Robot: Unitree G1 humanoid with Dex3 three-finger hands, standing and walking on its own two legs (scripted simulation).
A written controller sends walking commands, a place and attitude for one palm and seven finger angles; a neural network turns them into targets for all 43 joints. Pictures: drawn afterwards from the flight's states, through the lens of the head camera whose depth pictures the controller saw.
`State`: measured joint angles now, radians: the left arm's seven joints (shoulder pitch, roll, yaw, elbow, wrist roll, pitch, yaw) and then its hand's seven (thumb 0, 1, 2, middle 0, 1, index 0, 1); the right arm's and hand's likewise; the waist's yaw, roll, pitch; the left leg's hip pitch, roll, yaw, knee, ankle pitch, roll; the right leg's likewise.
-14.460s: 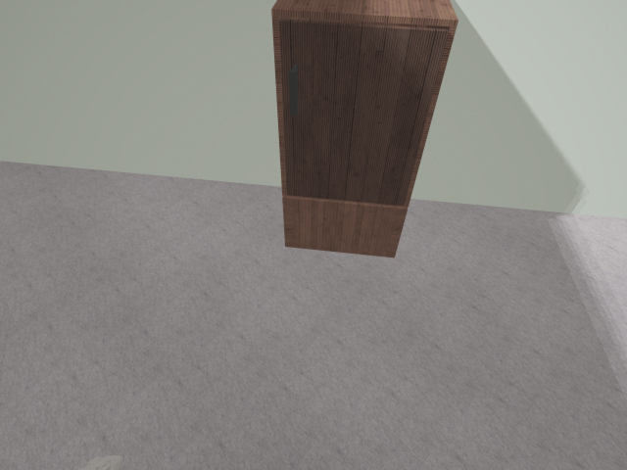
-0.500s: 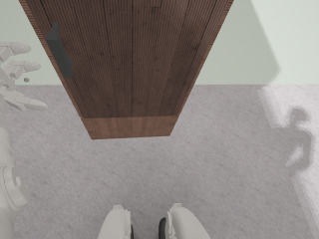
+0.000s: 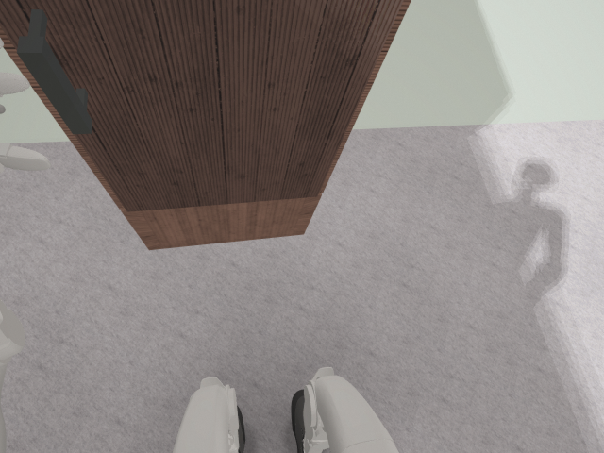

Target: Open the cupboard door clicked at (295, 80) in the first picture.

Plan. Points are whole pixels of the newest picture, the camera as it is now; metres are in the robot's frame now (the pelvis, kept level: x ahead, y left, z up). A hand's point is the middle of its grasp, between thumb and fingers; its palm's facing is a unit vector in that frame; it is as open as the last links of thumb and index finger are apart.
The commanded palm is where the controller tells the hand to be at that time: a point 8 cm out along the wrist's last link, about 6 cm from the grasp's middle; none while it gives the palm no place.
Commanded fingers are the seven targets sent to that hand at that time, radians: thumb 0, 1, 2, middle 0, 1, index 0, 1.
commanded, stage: move the hooked fingers beside the handle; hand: left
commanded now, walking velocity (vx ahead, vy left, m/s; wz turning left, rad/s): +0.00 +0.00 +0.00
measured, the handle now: (61, 77) +0.55 +0.24 +0.07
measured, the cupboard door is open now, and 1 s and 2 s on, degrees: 0 0 0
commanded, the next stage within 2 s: slide the fingers in behind the handle in 0.58 s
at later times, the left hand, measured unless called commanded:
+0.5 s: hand out of the picture +0.50 +0.30 +0.07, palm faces +0.08 -1.00 -0.02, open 14.0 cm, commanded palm +0.48 +0.33 +0.07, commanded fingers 0.00 -0.50 0.30 -0.30 -1.20 -0.30 -1.20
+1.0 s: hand (8, 116) +0.50 +0.29 +0.06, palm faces +0.06 -1.00 +0.01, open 14.0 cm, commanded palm +0.49 +0.32 +0.06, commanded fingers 0.00 -0.50 0.30 -0.30 -1.20 -0.30 -1.20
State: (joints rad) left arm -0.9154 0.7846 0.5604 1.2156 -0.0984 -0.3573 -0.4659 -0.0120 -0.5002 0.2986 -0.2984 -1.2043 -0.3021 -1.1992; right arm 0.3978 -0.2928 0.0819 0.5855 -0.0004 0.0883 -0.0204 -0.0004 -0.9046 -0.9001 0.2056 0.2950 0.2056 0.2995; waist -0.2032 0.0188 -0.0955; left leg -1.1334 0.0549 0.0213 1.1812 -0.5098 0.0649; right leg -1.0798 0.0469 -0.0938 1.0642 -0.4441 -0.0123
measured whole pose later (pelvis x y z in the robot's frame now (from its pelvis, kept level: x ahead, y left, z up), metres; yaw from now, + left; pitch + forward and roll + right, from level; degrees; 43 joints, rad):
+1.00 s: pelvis +0.00 +0.01 +0.00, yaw +0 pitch +26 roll -7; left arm -0.90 0.72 0.51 1.18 -0.11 -0.37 -0.43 -0.01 -0.50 0.30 -0.30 -1.20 -0.30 -1.20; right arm 0.38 -0.28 0.08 0.60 0.00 0.09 -0.02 0.00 -0.90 -0.90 0.21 0.30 0.21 0.30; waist -0.20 0.01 -0.10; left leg -1.12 0.05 0.01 1.19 -0.51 0.07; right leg -1.06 0.04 -0.10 1.05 -0.45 -0.01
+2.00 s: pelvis +0.01 -0.01 +0.00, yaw +1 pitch +24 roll -4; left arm -0.88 0.54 0.43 1.18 -0.09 -0.44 -0.26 -0.01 -0.50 0.30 -0.30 -1.20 -0.31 -1.22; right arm 0.37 -0.26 0.06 0.61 -0.01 0.09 0.01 0.00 -0.91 -0.90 0.20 0.29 0.20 0.30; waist -0.18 0.02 -0.12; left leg -1.07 0.04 0.02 1.16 -0.51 0.05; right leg -1.02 0.04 -0.09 1.07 -0.46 -0.03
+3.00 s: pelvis +0.01 -0.01 +0.01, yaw +1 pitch +24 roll -4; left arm -0.86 0.53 0.41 1.15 -0.11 -0.45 -0.26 0.01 0.71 0.82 -0.38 -1.33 -0.39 -1.33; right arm 0.37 -0.27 0.05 0.62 -0.01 0.08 0.01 0.00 -0.91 -0.90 0.20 0.29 0.20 0.30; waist -0.17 0.02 -0.12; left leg -1.06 0.04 0.02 1.15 -0.51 0.05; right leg -1.02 0.04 -0.09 1.06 -0.46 -0.02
